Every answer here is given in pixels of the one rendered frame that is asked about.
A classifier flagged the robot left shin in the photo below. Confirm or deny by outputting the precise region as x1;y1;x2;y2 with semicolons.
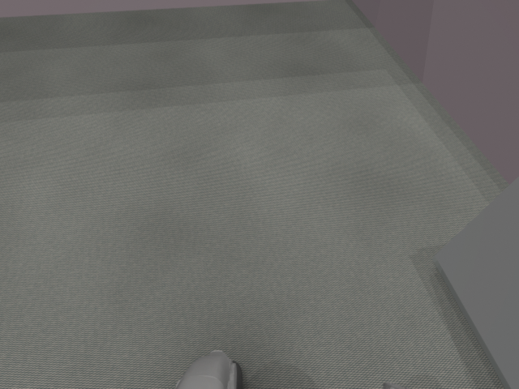
209;350;229;359

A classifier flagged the robot left thigh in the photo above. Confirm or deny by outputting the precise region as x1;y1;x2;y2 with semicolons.
175;355;237;389

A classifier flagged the fridge door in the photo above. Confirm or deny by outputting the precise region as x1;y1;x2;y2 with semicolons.
435;177;519;389

